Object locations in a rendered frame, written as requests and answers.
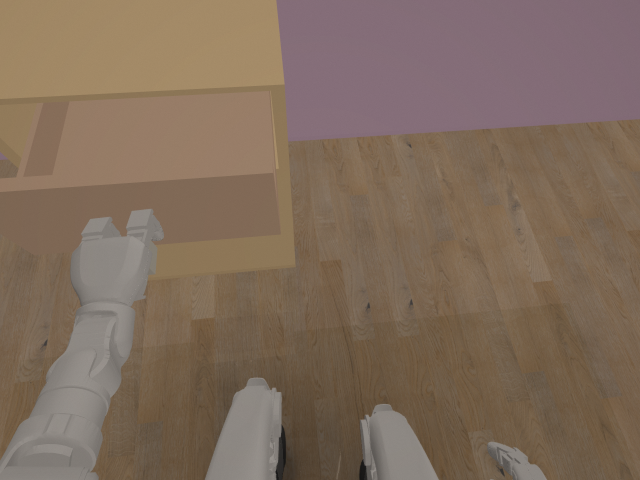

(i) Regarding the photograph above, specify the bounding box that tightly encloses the robot left forearm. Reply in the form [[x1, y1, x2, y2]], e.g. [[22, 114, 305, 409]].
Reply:
[[0, 301, 135, 474]]

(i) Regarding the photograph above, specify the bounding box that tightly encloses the cabinet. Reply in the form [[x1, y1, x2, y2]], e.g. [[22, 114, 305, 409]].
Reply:
[[0, 0, 296, 281]]

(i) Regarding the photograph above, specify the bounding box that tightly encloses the drawer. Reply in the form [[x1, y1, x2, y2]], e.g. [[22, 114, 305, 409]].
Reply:
[[0, 91, 281, 255]]

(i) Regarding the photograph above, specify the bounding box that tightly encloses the robot left hand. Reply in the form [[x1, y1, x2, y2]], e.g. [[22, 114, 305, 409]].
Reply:
[[70, 209, 164, 307]]

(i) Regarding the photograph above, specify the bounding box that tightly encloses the left robot thigh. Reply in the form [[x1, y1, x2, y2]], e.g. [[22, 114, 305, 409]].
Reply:
[[205, 386, 282, 480]]

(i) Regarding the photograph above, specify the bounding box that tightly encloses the robot left shin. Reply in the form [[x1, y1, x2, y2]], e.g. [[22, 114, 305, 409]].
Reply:
[[232, 378, 279, 480]]

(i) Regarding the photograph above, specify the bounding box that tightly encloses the handle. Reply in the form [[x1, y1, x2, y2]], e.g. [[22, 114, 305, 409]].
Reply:
[[147, 240, 158, 275]]

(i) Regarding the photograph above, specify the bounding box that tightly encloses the robot right hand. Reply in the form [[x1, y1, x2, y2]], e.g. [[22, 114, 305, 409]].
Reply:
[[487, 442, 547, 480]]

